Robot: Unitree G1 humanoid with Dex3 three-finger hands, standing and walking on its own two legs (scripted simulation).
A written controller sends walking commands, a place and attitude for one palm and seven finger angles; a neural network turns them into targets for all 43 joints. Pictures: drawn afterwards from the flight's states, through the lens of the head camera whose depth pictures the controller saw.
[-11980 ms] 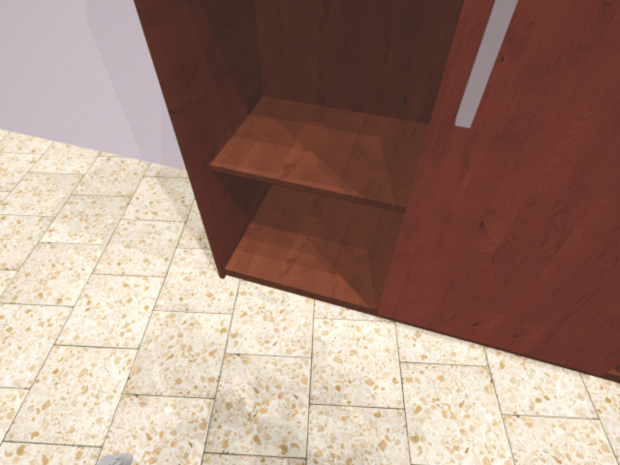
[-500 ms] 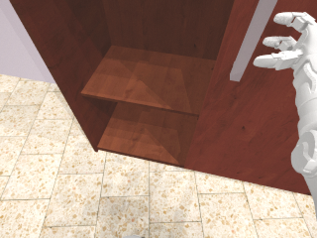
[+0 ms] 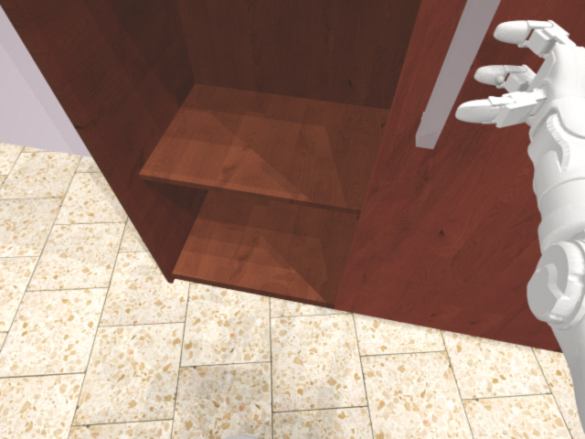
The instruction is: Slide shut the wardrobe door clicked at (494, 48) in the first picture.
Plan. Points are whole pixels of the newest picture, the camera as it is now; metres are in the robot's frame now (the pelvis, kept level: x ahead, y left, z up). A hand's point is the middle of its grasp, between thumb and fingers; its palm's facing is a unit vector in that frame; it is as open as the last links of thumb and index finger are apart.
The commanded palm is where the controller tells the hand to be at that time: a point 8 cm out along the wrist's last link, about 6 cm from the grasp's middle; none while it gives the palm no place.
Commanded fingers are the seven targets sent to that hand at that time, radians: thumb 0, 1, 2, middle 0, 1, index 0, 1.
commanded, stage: move the hooked fingers beside the handle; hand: right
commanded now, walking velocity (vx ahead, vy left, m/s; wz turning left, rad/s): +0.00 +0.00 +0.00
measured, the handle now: (453, 60) +0.56 -0.10 +0.23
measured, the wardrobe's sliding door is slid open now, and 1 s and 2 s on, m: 0.61 0.61 0.61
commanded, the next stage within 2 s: feel for the door with the fingertips in 1.68 s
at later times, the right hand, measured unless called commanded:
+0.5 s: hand (501, 80) +0.52 -0.15 +0.23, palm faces +0.03 +1.00 -0.01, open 13.4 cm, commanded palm +0.52 -0.20 +0.21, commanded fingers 0.00 0.50 -0.30 0.30 1.20 0.30 1.20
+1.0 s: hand (505, 82) +0.52 -0.16 +0.23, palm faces +0.00 +1.00 +0.02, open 13.6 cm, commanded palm +0.50 -0.22 +0.21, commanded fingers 0.00 0.50 -0.30 0.30 1.20 0.30 1.20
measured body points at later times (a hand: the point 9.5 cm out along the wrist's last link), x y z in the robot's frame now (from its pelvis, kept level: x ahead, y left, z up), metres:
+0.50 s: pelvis +0.00 +0.00 +0.00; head +0.05 +0.01 +0.45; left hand +0.01 +0.27 -0.12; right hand +0.51 -0.21 +0.23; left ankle +0.03 +0.11 -0.73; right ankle +0.02 -0.11 -0.73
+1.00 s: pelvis +0.01 +0.00 +0.00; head +0.05 +0.00 +0.45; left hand +0.02 +0.26 -0.11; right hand +0.51 -0.21 +0.23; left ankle +0.03 +0.11 -0.73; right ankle +0.02 -0.11 -0.73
